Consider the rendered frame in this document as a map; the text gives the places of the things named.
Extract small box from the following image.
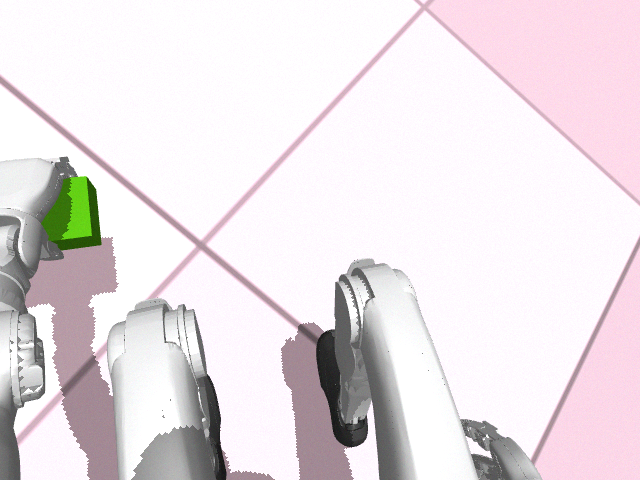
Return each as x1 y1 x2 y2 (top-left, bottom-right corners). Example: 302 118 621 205
41 176 102 251

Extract left robot hand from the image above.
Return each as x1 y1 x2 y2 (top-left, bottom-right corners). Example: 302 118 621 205
0 157 78 261

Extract left robot foot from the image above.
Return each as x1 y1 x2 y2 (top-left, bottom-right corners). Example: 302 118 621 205
203 374 226 480

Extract left robot arm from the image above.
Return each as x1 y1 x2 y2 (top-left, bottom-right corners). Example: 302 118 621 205
0 208 45 480

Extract right robot foot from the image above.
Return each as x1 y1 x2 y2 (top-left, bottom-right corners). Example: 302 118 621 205
316 329 368 447

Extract right robot hand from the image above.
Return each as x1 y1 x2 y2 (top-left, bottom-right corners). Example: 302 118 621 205
460 419 543 480

